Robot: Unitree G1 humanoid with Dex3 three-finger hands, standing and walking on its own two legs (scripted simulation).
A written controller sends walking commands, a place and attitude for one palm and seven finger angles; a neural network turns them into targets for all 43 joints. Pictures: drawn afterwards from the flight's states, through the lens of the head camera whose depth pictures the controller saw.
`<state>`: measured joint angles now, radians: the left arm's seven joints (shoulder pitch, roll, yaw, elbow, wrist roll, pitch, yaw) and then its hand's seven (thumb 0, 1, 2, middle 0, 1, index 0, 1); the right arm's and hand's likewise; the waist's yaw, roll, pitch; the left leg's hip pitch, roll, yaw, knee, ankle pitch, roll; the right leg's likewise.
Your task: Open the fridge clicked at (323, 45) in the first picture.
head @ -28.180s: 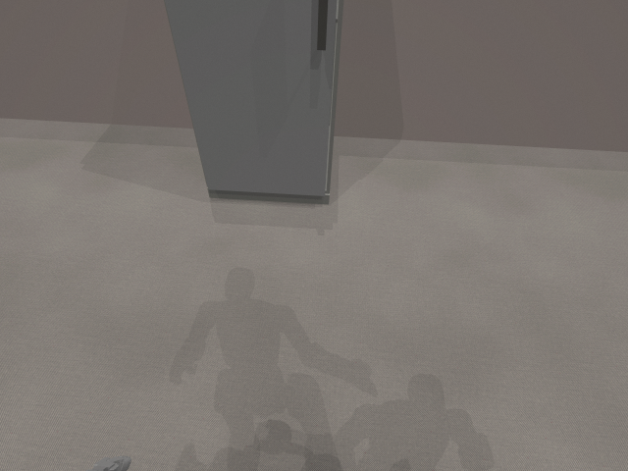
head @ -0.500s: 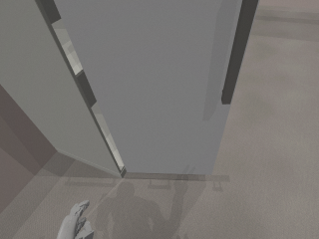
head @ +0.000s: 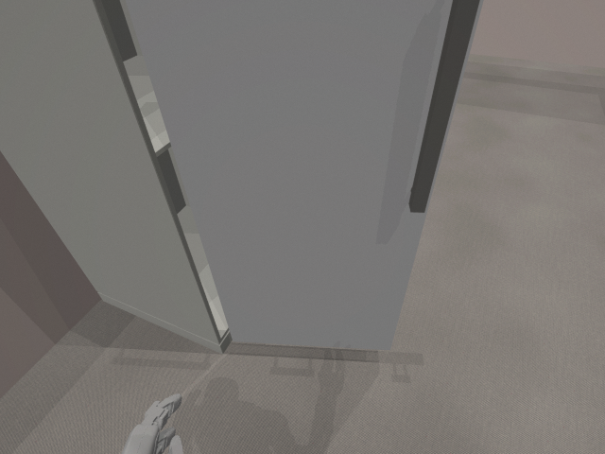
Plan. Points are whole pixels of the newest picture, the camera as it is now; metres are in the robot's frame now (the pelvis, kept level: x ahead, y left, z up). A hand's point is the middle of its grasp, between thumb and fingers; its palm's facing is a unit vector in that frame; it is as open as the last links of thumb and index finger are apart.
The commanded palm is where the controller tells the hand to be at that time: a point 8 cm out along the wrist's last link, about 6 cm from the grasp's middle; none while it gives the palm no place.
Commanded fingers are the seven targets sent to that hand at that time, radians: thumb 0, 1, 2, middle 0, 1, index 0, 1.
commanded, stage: stop stepping back and stand still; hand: right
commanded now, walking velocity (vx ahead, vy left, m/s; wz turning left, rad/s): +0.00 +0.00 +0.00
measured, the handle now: (438, 100) +0.62 -0.19 +0.21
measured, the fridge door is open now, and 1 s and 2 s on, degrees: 70 70 70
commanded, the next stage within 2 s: let the arm hang, fingers relaxed in 0.02 s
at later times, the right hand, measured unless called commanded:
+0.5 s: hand out of the picture +0.03 -0.16 -0.19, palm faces +0.06 +0.98 -0.16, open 7.0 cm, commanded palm none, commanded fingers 0.00 -0.90 -0.90 0.20 0.30 0.20 0.30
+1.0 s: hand out of the picture +0.04 -0.17 -0.17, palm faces +0.03 +0.97 -0.23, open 7.4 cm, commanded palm none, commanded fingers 0.00 -0.90 -0.90 0.20 0.30 0.20 0.30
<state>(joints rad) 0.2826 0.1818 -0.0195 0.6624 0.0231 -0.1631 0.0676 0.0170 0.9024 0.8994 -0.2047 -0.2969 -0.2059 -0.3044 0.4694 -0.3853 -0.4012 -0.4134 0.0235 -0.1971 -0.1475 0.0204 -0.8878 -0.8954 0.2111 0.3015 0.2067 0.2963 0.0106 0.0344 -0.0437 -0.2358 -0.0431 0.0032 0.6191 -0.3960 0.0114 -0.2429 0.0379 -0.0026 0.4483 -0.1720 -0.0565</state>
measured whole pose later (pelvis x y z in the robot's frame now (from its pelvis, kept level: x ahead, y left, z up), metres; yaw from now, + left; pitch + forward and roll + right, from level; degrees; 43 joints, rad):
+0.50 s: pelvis +0.01 +0.02 +0.00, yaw -3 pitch -1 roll +1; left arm 0.24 0.22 0.00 1.00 0.03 0.01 0.02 0.01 0.91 0.90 -0.20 -0.30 -0.20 -0.30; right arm 0.28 -0.20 -0.02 0.99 -0.02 0.03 -0.02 -0.01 -1.00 -0.89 0.21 0.30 0.21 0.29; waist 0.00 0.05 0.05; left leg -0.19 -0.04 0.07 0.47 -0.27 0.05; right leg -0.29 0.03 0.04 0.52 -0.21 -0.03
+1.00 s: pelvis +0.02 +0.01 +0.00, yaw -1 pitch -1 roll +0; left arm 0.24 0.18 0.00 1.13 0.03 0.00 0.03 0.01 0.91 0.90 -0.20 -0.30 -0.21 -0.30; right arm 0.22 -0.18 0.00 1.13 -0.01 0.00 -0.02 0.01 -0.91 -0.89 0.20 0.30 0.20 0.29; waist 0.01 -0.02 0.03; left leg -0.14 -0.03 0.04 0.40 -0.23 0.04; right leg -0.21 0.04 0.01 0.41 -0.17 -0.03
